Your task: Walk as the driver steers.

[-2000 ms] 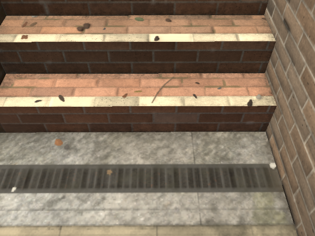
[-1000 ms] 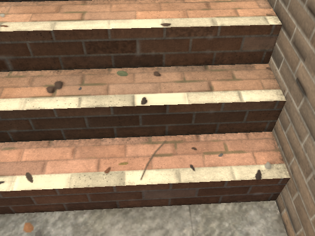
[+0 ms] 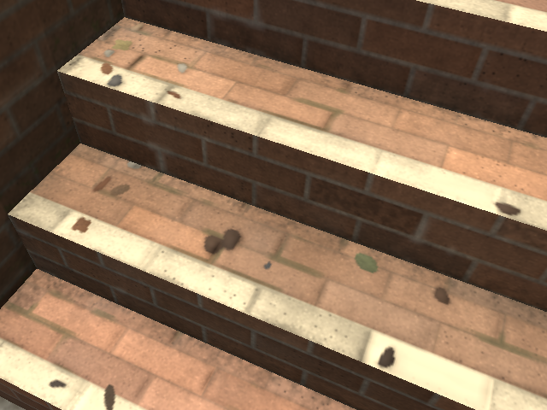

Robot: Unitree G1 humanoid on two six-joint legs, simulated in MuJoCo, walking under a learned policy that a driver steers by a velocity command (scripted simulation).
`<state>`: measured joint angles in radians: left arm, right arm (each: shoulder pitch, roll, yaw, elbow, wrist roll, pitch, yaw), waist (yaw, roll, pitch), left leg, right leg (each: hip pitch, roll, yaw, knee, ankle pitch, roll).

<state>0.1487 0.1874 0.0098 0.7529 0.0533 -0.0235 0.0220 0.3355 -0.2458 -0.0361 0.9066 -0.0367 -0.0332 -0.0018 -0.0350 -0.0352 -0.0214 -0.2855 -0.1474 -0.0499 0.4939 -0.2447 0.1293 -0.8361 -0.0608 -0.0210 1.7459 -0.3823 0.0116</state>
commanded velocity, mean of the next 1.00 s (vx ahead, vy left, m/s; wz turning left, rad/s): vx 0.47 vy -0.03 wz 0.07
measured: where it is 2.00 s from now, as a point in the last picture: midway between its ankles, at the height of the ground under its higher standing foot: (259, 130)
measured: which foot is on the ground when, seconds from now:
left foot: down 0.00-0.34, up 0.36-0.92, down 0.94-1.00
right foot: up 0.00-0.32, down 0.34-0.94, up 0.96-1.00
